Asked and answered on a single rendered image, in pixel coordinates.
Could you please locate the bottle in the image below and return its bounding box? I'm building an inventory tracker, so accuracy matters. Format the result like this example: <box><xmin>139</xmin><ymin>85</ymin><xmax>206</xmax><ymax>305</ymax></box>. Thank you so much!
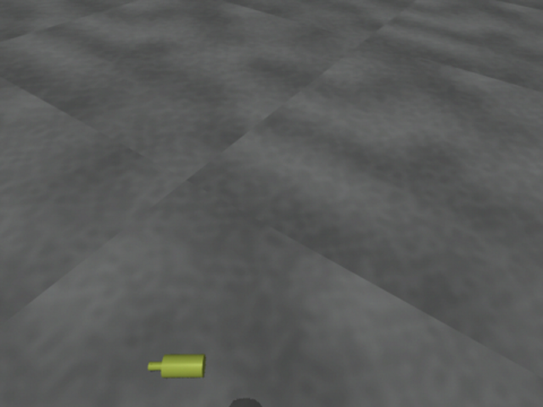
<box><xmin>148</xmin><ymin>354</ymin><xmax>205</xmax><ymax>378</ymax></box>

